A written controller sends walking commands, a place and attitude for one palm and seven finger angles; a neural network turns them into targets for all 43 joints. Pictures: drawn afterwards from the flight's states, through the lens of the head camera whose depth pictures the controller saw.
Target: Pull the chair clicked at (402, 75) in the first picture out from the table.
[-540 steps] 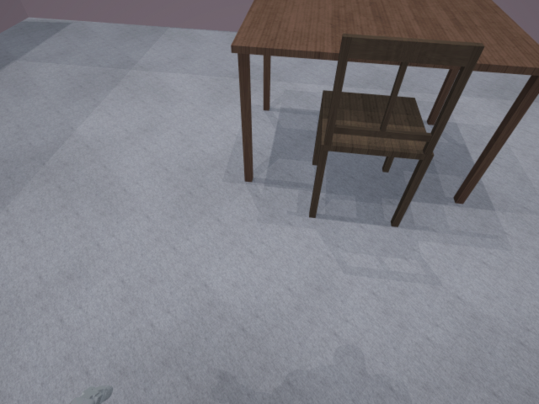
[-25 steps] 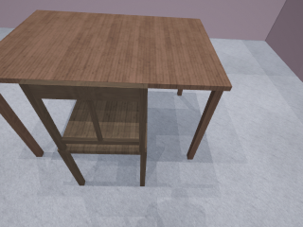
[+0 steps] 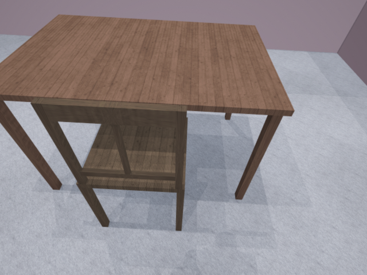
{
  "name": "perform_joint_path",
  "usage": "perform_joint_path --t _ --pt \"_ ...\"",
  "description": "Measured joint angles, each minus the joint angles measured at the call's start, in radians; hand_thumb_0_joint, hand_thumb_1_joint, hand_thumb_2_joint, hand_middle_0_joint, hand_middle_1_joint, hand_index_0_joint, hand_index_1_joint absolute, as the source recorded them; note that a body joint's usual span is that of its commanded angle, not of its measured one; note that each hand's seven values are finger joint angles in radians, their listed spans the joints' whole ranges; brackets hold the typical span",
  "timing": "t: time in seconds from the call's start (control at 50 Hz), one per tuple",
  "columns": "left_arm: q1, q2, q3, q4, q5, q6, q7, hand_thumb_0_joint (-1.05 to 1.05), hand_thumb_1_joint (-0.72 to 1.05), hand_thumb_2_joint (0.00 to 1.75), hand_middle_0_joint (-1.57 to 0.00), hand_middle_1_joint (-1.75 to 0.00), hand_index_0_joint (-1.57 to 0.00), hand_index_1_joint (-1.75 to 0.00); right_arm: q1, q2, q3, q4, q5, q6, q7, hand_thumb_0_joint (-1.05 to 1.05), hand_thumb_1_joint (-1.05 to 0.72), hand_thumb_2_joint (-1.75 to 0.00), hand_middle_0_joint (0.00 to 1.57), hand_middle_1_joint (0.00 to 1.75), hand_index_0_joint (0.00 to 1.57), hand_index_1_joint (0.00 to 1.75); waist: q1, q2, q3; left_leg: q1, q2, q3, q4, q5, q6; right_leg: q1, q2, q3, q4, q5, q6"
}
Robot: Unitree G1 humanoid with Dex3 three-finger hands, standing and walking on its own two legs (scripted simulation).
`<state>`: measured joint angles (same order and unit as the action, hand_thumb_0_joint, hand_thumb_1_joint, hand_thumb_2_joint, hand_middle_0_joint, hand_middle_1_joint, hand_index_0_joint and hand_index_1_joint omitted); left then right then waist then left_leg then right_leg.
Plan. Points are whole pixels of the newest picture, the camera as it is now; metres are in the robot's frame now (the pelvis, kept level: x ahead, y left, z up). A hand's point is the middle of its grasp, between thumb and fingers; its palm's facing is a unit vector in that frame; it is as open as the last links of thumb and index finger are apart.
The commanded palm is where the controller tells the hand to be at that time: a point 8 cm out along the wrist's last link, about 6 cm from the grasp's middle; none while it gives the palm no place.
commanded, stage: shuffle to correct the standing spot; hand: left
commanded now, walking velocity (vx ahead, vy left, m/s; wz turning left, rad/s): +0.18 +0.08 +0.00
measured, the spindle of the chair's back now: (122, 150) +0.50 +0.24 -0.10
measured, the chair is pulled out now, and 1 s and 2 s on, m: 0.00 0.00 0.00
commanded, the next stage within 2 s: come to a stop and stand still in 0.10 s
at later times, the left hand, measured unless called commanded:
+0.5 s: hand out of the picture +0.15 +0.21 -0.17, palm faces +0.04 -0.97 -0.23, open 7.3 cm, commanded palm none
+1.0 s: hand out of the picture +0.09 +0.22 -0.17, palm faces +0.10 -0.98 -0.18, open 7.3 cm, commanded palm none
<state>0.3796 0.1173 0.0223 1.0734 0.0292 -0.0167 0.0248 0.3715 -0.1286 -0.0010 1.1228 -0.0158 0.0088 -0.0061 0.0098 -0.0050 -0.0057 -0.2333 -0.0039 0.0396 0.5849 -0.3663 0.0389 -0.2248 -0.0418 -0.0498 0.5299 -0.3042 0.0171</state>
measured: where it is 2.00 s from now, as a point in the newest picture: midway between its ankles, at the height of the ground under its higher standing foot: outside the picture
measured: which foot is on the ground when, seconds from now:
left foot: down 0.00-0.54, up 0.56-0.86, down 0.88-1.00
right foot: down 0.00-0.12, up 0.14-0.50, down 0.52-0.88, up 0.90-1.00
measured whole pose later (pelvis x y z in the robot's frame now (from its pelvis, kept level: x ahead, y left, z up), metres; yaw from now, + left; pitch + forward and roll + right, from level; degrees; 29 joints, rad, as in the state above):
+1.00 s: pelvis +0.06 +0.03 +0.01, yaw +2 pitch -1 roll +0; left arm 0.27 0.19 0.04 1.01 0.03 0.04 0.02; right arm 0.28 -0.14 -0.01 1.03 -0.03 0.01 -0.02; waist 0.01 -0.05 -0.01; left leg -0.20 0.00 0.02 0.47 -0.26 0.02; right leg -0.39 0.00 -0.01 0.78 -0.34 -0.01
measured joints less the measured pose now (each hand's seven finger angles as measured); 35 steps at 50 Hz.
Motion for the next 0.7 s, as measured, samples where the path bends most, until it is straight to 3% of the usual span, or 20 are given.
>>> perform_joint_path --t 0.06,0.12,0.2,0.24,0.28,0.36,0.48,0.52,0.62,0.7 --pt "0.018 0.005 0.014 -0.008 -0.002 -0.01 0.006 0.0 0.91 0.9 -0.2 -0.3 -0.2 -0.3 0.004 -0.011 -0.006 -0.007 -0.004 0.004 0.004 0.0 -0.91 -0.89 0.2 0.3 0.2 0.3 0.009 -0.004 0.002 -0.052 0.008 0.018 0.095 -0.044 0.002 0.016 -0.008 -0.024 0.001 -0.022 0.004" --pt "0.043 0.016 0.023 0.0 -0.001 -0.007 0.006 0.0 0.91 0.9 -0.2 -0.3 -0.2 -0.3 -0.003 -0.018 -0.008 -0.025 -0.002 -0.023 0.005 0.0 -0.91 -0.89 0.2 0.3 0.2 0.3 0.012 -0.035 0.008 -0.031 0.0 0.044 0.013 0.029 0.01 0.02 -0.031 -0.019 0.046 -0.065 0.002" --pt "0.043 0.019 0.022 0.033 0.004 0.019 -0.002 0.01 0.91 0.9 -0.2 -0.3 -0.19 -0.3 -0.005 -0.016 -0.006 -0.048 -0.006 -0.063 -0.012 0.0 -0.91 -0.89 0.2 0.3 0.2 0.3 -0.007 -0.049 0.001 0.022 -0.016 0.077 -0.024 0.006 0.04 -0.114 -0.02 -0.001 0.399 -0.176 -0.045" --pt "0.015 0.022 0.021 0.031 0.004 0.016 -0.008 0.01 0.91 0.9 -0.2 -0.3 -0.19 -0.3 0.003 -0.006 0.002 -0.051 -0.006 -0.076 -0.019 0.0 -0.91 -0.89 0.2 0.3 0.2 0.3 -0.021 -0.043 0.005 0.057 -0.022 0.072 -0.083 0.024 0.041 -0.189 -0.012 -0.013 0.524 -0.149 -0.049" --pt "-0.028 0.026 0.018 0.014 0.001 0.01 -0.009 0.01 0.91 0.9 -0.2 -0.3 -0.19 -0.3 0.01 0.01 0.014 -0.044 -0.006 -0.083 -0.024 0.0 -0.91 -0.89 0.2 0.3 0.19 0.3 -0.026 -0.039 0.019 0.093 -0.03 0.063 -0.144 0.049 0.043 -0.245 -0.009 -0.02 0.556 -0.105 -0.04" --pt "-0.116 0.049 0.016 -0.016 -0.002 0.015 0.015 0.03 0.95 0.9 -0.2 -0.3 -0.2 -0.3 0.012 0.048 0.039 -0.016 -0.004 -0.079 -0.033 0.0 -0.91 -0.89 0.2 0.3 0.2 0.3 -0.027 -0.034 0.056 0.146 -0.039 0.043 -0.219 0.076 0.035 -0.279 0.003 -0.01 0.416 -0.004 -0.021" --pt "-0.191 0.061 0.01 -0.061 -0.008 0.018 0.015 0.02 0.94 0.9 -0.2 -0.3 -0.19 -0.3 -0.011 0.067 0.023 -0.008 0.0 -0.041 -0.036 0.0 -0.9 -0.89 0.2 0.3 0.2 0.3 -0.034 -0.006 0.1 0.17 -0.042 0.029 -0.175 0.022 0.02 -0.198 0.021 -0.006 0.146 0.067 -0.028" --pt "-0.193 0.062 0.01 -0.079 -0.006 0.01 0.014 0.02 0.94 0.9 -0.2 -0.3 -0.19 -0.3 -0.016 0.063 0.01 -0.018 0.005 -0.03 -0.033 0.0 -0.9 -0.89 0.2 0.3 0.2 0.3 -0.033 -0.002 0.104 0.153 -0.042 0.032 -0.104 -0.024 0.011 -0.148 0.024 -0.005 0.06 0.168 -0.037" --pt "-0.216 0.047 0.007 -0.091 -0.005 -0.005 0.021 0.01 0.92 0.9 -0.2 -0.3 -0.19 -0.3 -0.093 0.019 -0.029 -0.049 0.021 0.001 -0.032 0.0 -0.9 -0.89 0.2 0.3 0.2 0.3 -0.04 0.015 0.125 -0.04 -0.038 -0.019 0.327 -0.203 -0.028 -0.14 0.031 -0.02 0.082 0.068 -0.071" --pt "-0.224 0.037 0.011 -0.104 -0.004 0.008 0.029 0.0 0.93 0.9 -0.2 -0.3 -0.2 -0.3 -0.161 -0.015 -0.044 -0.076 0.017 0.023 -0.025 0.0 -0.91 -0.89 0.2 0.3 0.2 0.3 -0.025 -0.008 0.119 -0.132 -0.02 -0.037 0.42 -0.191 -0.051 -0.138 0.026 -0.015 0.043 0.107 -0.07"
